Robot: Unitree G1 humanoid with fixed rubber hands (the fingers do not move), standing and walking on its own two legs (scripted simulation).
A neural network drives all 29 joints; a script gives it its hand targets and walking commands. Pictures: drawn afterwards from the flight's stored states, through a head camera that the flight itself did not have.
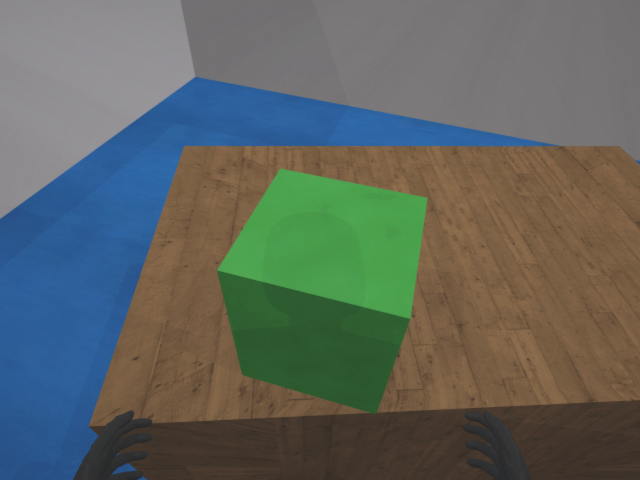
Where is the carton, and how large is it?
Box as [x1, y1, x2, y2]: [217, 169, 427, 413]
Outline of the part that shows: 280,169 217,270 242,374 375,413 410,317 427,198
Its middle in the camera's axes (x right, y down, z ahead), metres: +0.01 +0.07 +0.56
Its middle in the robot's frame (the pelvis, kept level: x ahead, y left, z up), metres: +0.37 +0.00 +0.02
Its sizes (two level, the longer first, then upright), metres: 0.210 0.200 0.250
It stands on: a pedestal, 0.68 m high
